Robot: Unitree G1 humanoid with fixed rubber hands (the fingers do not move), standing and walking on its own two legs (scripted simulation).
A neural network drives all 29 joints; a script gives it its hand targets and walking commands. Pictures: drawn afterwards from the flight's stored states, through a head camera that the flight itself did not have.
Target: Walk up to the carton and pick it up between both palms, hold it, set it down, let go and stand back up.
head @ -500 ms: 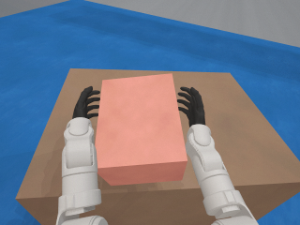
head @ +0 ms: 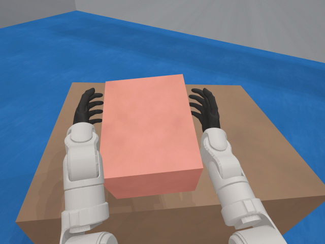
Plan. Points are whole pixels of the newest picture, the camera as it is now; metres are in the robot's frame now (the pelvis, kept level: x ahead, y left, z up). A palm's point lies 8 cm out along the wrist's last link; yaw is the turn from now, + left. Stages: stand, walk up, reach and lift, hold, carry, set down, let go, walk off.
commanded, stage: hold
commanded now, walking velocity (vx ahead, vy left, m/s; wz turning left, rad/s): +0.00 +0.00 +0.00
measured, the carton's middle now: (150, 135) +0.36 +0.00 +0.12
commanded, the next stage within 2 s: none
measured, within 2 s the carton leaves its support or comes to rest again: neither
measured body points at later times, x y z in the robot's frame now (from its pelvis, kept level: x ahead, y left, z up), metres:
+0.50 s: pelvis -0.02 -0.01 +0.00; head -0.05 +0.01 +0.45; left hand +0.37 +0.14 +0.18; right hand +0.36 -0.15 +0.18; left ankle +0.04 +0.12 -0.75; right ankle +0.00 -0.12 -0.75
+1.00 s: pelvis -0.01 +0.00 +0.00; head -0.04 +0.03 +0.45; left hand +0.36 +0.15 +0.17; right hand +0.35 -0.14 +0.16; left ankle +0.04 +0.12 -0.75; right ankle +0.00 -0.12 -0.75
